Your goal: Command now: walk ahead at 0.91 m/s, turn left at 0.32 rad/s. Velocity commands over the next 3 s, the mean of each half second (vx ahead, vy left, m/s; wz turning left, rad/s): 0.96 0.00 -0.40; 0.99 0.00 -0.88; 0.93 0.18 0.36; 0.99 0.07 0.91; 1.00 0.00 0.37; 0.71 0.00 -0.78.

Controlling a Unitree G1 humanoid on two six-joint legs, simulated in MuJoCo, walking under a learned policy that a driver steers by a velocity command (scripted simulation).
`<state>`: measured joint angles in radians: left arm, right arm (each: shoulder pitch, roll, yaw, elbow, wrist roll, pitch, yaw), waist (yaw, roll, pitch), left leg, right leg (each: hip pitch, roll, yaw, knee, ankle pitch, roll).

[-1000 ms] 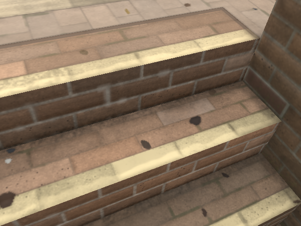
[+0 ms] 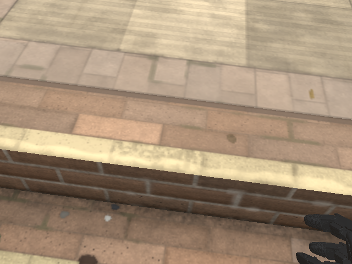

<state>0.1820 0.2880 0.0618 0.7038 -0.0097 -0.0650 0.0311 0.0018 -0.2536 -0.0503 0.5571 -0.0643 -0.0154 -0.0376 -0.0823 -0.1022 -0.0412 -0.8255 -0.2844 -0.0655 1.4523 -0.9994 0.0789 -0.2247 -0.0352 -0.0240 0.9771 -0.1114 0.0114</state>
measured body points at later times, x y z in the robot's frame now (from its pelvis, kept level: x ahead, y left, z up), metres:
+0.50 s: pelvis -0.02 -0.10 +0.13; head +0.00 -0.09 +0.57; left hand -0.10 +0.10 -0.02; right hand +0.35 -0.16 +0.22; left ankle -0.07 +0.02 -0.45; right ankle -0.02 -0.14 -0.56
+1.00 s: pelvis -0.04 -0.17 +0.13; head -0.01 -0.19 +0.57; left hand +0.19 -0.01 +0.02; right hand +0.08 -0.46 +0.07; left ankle +0.04 -0.09 -0.57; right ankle -0.07 -0.18 -0.52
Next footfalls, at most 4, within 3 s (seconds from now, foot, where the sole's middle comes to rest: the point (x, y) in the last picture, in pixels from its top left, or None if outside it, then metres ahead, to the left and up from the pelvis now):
0.26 right None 0.02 -0.14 -0.60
0.58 left None -0.01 -0.02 -0.60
0.98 left None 0.07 -0.11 -0.60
1.26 right None -0.05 -0.50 -0.60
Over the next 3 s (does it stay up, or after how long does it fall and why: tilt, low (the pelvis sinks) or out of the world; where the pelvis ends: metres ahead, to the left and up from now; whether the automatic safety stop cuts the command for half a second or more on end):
stays up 0.95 -0.25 0.54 its command is cut before an obstacle after 1.2 s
